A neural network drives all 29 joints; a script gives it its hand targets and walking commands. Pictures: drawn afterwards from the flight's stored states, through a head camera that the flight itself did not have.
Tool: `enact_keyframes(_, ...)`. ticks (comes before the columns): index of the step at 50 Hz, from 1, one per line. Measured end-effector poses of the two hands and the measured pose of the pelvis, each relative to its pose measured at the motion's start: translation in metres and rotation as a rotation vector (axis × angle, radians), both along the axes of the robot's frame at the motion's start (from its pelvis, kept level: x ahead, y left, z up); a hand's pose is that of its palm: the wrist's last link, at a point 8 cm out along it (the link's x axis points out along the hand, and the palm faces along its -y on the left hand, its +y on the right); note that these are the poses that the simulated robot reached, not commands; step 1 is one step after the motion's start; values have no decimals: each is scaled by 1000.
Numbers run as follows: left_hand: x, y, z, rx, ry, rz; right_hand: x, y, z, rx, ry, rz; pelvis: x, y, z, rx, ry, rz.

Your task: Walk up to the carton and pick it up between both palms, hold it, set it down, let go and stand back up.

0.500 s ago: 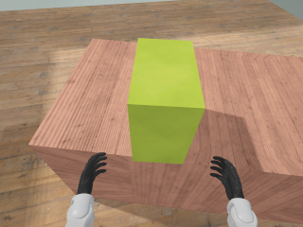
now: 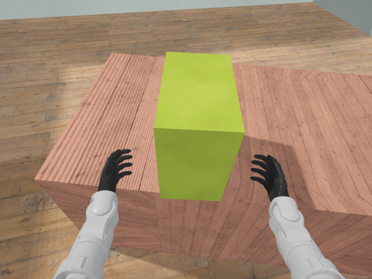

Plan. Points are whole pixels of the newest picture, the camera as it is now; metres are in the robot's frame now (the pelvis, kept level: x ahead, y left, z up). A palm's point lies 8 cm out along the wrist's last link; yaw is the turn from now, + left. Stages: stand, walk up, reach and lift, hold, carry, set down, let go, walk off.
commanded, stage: reach and lift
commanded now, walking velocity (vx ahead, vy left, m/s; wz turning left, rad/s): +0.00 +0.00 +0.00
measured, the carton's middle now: (194, 128) +0.50 +0.01 +0.01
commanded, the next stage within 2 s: none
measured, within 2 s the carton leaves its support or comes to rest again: neither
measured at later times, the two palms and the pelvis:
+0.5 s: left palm (115, 136) +0.38 +0.19 +0.10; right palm (276, 144) +0.39 -0.17 +0.10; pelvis +0.00 +0.00 +0.01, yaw -1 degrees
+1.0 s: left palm (113, 111) +0.41 +0.19 +0.14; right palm (286, 116) +0.43 -0.18 +0.14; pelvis +0.01 -0.01 +0.01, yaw -1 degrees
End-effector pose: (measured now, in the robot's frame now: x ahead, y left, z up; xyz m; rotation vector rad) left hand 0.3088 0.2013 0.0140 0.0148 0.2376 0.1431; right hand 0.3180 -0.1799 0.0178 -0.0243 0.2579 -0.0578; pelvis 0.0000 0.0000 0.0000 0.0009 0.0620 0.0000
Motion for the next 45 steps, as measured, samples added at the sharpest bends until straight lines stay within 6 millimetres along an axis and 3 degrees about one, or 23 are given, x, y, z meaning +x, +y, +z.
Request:
enact_keyframes(18, 55, -10, 62, -12, 5, -16, 51, 11, 63, 4, -14, -10, -3, 5, 6, -7, 3, -16)
enact_keyframes(37, 107, -9, 113, -11, 20, 1, 108, 13, 105, 3, -7, 0, 3, 0, 6, -7, 70, -19)
enact_keyframes(40, 104, -11, 122, 20, 12, -3, 110, 12, 110, 18, -32, 17, 7, -1, 7, -10, 58, -21)
enact_keyframes(45, 96, -12, 120, 9, 57, -9, 108, 1, 113, 26, -33, -4, 10, -4, 7, -7, 28, -17)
